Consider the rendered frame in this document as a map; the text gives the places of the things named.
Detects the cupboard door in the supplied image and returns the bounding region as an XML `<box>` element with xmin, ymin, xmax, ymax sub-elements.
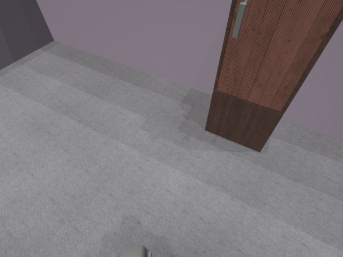
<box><xmin>216</xmin><ymin>0</ymin><xmax>343</xmax><ymax>112</ymax></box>

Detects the handle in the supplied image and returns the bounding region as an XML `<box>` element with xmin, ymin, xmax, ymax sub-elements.
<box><xmin>232</xmin><ymin>0</ymin><xmax>248</xmax><ymax>38</ymax></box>

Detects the left robot thigh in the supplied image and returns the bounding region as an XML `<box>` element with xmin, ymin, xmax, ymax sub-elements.
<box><xmin>119</xmin><ymin>245</ymin><xmax>152</xmax><ymax>257</ymax></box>

